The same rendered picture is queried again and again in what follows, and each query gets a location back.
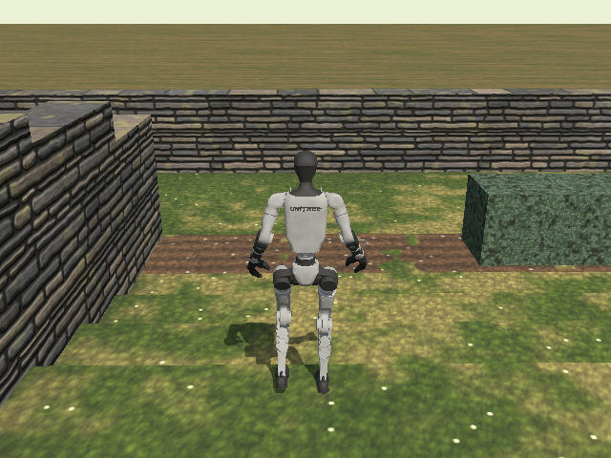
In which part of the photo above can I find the left robot upper arm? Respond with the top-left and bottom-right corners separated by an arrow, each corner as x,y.
258,192 -> 286,245

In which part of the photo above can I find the right robot upper arm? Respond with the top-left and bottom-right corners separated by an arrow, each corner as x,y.
326,192 -> 355,244

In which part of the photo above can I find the right robot forearm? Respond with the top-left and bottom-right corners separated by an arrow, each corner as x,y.
346,229 -> 364,260

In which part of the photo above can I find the robot left shin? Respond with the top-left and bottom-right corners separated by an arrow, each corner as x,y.
276,310 -> 289,377

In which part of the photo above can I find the humanoid robot head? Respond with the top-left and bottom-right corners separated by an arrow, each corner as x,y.
289,151 -> 322,197

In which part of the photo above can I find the right robot hand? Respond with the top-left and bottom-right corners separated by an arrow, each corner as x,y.
346,254 -> 368,273

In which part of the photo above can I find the left robot hand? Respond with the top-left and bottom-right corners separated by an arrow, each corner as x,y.
247,260 -> 270,278

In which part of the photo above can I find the left robot forearm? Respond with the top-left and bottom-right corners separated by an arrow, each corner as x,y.
249,230 -> 267,263

